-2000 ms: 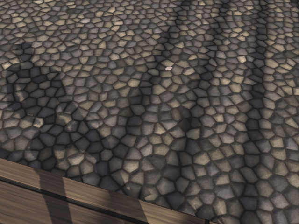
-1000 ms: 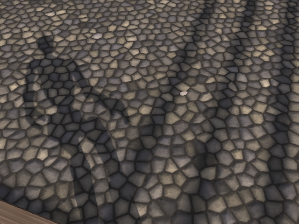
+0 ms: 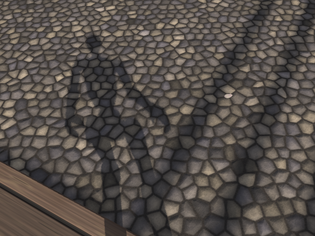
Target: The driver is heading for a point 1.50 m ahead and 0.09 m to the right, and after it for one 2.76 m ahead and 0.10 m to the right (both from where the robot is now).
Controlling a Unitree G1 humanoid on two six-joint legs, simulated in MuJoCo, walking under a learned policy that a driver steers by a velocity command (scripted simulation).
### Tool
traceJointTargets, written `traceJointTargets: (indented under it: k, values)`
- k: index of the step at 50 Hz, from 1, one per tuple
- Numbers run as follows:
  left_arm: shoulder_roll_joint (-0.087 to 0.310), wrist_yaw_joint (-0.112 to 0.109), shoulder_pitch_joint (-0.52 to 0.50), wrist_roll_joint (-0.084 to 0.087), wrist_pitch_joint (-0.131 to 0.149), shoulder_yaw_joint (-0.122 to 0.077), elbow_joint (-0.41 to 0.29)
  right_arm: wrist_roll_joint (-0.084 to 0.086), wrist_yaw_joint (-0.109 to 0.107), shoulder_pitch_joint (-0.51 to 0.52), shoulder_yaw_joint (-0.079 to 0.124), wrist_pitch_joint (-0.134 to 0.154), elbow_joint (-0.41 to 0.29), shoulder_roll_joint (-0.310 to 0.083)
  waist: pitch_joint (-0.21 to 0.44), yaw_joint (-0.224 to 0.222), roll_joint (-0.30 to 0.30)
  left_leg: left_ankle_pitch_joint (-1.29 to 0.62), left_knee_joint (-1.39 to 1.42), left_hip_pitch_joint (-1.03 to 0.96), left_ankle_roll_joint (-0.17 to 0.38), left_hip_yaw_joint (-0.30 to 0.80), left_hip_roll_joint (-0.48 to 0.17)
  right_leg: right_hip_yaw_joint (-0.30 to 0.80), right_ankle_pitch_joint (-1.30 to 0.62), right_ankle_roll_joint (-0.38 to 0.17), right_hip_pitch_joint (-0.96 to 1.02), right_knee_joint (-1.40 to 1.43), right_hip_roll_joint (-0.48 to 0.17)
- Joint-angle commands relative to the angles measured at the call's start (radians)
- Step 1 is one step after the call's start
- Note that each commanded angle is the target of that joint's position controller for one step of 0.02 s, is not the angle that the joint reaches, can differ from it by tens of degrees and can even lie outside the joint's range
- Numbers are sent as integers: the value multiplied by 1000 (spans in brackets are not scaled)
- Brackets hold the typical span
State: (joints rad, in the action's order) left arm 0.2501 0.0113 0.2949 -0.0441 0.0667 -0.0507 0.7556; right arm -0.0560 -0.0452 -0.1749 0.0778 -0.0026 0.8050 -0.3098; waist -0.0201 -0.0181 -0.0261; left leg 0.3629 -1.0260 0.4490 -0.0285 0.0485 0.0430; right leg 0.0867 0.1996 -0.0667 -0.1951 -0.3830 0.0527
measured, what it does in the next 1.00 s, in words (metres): walks ahead: left foot, then right foot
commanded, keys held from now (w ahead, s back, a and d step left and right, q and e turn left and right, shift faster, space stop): e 0.02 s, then w+e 0.34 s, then w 0.28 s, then w+q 0.36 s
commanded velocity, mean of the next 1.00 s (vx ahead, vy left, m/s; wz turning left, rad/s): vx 0.37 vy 0.00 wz -0.21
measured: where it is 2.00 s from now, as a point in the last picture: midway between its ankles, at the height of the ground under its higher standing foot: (193, 157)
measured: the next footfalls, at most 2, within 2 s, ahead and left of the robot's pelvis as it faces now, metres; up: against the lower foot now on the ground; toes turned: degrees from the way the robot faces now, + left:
left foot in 0.20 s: +0.02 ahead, +0.14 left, +0.00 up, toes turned -7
right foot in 0.60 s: +0.27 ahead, -0.15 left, +0.00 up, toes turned -18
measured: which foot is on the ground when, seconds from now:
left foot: up 0.00-0.18, down 0.20-0.62, up 0.64-1.00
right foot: down 0.00-0.20, up 0.22-0.58, down 0.60-1.00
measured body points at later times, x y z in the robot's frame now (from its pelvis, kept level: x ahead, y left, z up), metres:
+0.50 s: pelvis +0.12 +0.02 -0.02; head +0.14 +0.02 +0.43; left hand +0.36 +0.18 -0.12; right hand +0.05 -0.19 -0.15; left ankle -0.02 +0.15 -0.75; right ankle +0.22 -0.15 -0.70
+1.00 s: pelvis +0.41 -0.07 -0.05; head +0.43 -0.06 +0.40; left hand +0.40 +0.15 -0.20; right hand +0.57 -0.31 -0.14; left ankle +0.64 +0.02 -0.75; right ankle +0.24 -0.14 -0.75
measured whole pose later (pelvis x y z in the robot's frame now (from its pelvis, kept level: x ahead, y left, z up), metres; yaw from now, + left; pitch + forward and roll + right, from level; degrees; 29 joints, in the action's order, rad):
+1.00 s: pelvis +0.41 -0.07 -0.05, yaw -11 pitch +2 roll -4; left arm 0.17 0.01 0.49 -0.05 0.14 0.04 0.93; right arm -0.05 0.09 -0.09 -0.02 0.05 0.73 -0.22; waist 0.02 -0.10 -0.05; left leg -0.37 -0.58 0.67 0.07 0.02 -0.10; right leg -0.15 0.58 -0.02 -0.06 -0.60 0.05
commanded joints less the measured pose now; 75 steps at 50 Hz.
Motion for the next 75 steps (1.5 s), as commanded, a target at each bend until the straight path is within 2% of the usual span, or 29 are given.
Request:
traceJointTargets:
  k: [1, 9, 10, 11, 12, 14, 16, 19, 23, 30, 31, 32, 33, 34, 36, 39, 44, 49, 50, 51, 53, 55, 56, 57, 58, 59, 63, 67, 75]
  values:
    - [167, -1, -52, 22, 61, -45, -94, 12, -3, 30, 6, 19, -73, -30, 25, -4, 103, -14, 158, 49, -57, -11, -38, 256, -12, -184, 76, 173, -221]
    - [176, 30, -66, 3, -23, -50, -127, 14, 48, -88, -9, 100, -53, -41, 42, 17, 81, -143, 783, -416, 46, -70, -32, 378, 291, -181, -82, 46, -142]
    - [118, 27, -49, -5, -23, -32, -127, 6, 49, -181, -6, 116, -34, -68, 78, 59, 40, -133, 746, -572, 110, -1, -125, 371, 334, -131, -210, -69, -98]
    - [3, 33, -114, -14, -8, 3, -192, -10, 17, -358, 18, 139, -14, -168, 99, 140, -111, -8, 809, -781, 366, 382, -398, 219, 389, -18, -538, -317, 56]
    - [-37, 38, -162, -46, 15, 14, -189, -39, 19, -312, 0, 148, 6, -159, -86, 97, -44, 30, 921, -724, 458, 588, -567, 196, 320, 15, -788, -500, 3]
    - [90, 13, -98, -19, 16, -23, -107, 14, 29, -100, -39, 144, -72, -17, -47, 37, -61, 156, 952, -620, 294, 292, -396, 57, 168, 30, -718, -691, -58]
    - [84, 22, -95, -39, 13, -26, -91, 9, 22, -82, -78, 146, -90, 48, -35, 16, -92, -85, 947, -534, 235, 127, -323, 8, 33, 24, -655, -773, -81]
    - [16, 82, -199, -3, 16, 5, -96, -17, 8, -191, -57, 147, -55, -40, -48, 89, -30, -349, 952, -524, 237, -30, -289, -57, -99, 57, -669, -664, -116]
    - [-15, 89, -324, -14, 18, 25, -133, -22, 76, -343, -65, 127, 37, -44, -61, 114, -67, -641, 930, -490, 252, -127, -265, -146, -108, 46, -568, -413, -92]
    - [131, 49, -15, 9, 33, -25, -88, -59, 96, -219, -34, 129, 33, -145, 8, -130, -51, -1177, 497, -330, 171, -241, -264, -185, -125, -74, -4, -333, 36]
    - [169, 30, 179, 13, 47, -45, -26, -66, 108, -248, -33, 128, 38, -146, 91, -178, -21, -1060, 228, -145, 135, -244, -223, -147, -185, -118, 307, -330, 38]
    - [187, 10, 374, 1, 37, -46, 32, -113, 135, -463, -85, 127, 63, 39, 363, -130, 249, -95, -284, 156, 35, -235, -78, 228, -365, -392, 760, -328, -220]
    - [139, 9, 542, -31, 43, -20, 57, -57, 164, -340, -96, 139, 20, 54, 444, -237, 161, 302, -534, 362, 61, -31, 60, 575, -253, -473, 843, -130, -371]
    - [163, 3, 474, -42, 74, -36, 96, 11, 159, -57, -78, 149, -79, 37, 41, -252, 162, 190, -542, 597, 111, 81, -15, 539, -79, -330, 535, -18, -379]
    - [12, 14, 160, -3, 68, 25, 64, -37, 109, -58, -64, 133, -80, -15, 11, -66, 57, -5, -392, 348, 130, 78, -136, 348, 5, -277, 47, 41, -362]
    - [-69, 12, -50, -13, 64, 65, 31, -48, 114, -143, -85, 74, -57, 59, -24, 80, 27, -100, -191, 189, 127, 56, -176, 161, 29, -228, -309, 159, -300]
    - [25, -40, 104, -54, 108, 55, 88, -45, 140, -23, -86, 91, -92, 48, 18, -17, 27, -765, 236, 268, 89, 25, -175, -60, -43, -150, -77, 29, -204]
    - [47, 19, 251, -42, 80, 73, 167, -36, 125, 160, -86, 54, -138, 16, -140, -56, 53, -759, 470, 168, 105, -44, -153, -47, 114, -142, -51, -14, -274]
    - [133, -14, 199, 110, 54, 13, 163, 142, 122, 292, -57, 75, -183, -16, -185, -98, -5, -762, 542, 194, 112, 0, -93, -99, 58, -75, -52, -88, -246]
    - [147, -29, 223, 105, 34, 16, 174, 153, 131, 310, -68, 86, -185, 7, -154, -104, -19, -775, 584, 200, 104, -19, -81, -122, 21, -52, 41, -152, -250]
    - [118, -42, 258, 69, 5, 13, 188, 109, 148, 237, -65, 89, -154, 29, -84, -88, 2, -756, 624, 127, 110, -50, -76, -148, -131, -34, 146, -321, -247]
    - [106, -31, 176, 56, -2, 8, 173, 76, 137, -144, -19, 81, -29, -19, 75, 104, 10, -726, 622, -336, 154, -131, -10, -195, -318, -11, -10, -729, -185]
    - [77, -26, 170, 48, 15, 1, 158, 77, 114, -283, 16, 63, 11, -92, 143, 160, -122, -973, 521, -667, 222, -9, -117, -257, 79, 67, -319, -1170, -81]
    - [0, 0, 332, 41, 43, 40, 92, 63, 105, -280, 14, 67, -18, -181, 365, 73, -276, -1099, 302, -1051, 405, 346, -327, -78, 531, 103, -671, -1452, -63]
    - [108, 9, 227, 77, 70, 27, 26, 84, 96, -362, 32, 46, -33, -172, 549, 178, -192, -644, 444, -1114, 520, 531, -406, 33, 512, 110, -730, -1472, -72]
    - [111, 7, 117, 114, 91, 25, -46, 83, 73, -286, 38, 39, -37, -191, 442, 127, -110, -138, 634, -984, 482, 597, -398, 40, 286, 84, -844, -1266, -113]
    - [126, -63, 48, 34, 31, -10, -42, 60, 54, 28, 9, 66, -126, -84, 106, -48, 53, -300, 759, -198, 400, 486, -296, 59, 123, 151, -537, -875, -196]
    - [52, -50, -100, 16, 34, 7, -86, 76, 22, -9, 23, 63, -119, -100, 81, -5, -3, -420, 738, 29, 313, 211, -113, -24, -127, 167, -289, -443, -136]
    - [135, -20, -140, 57, 57, -44, -130, 85, 25, -117, 26, 41, -112, -46, 84, -14, -81, -47, 531, -101, 207, 369, -98, -8, -80, 72, -61, -130, -68]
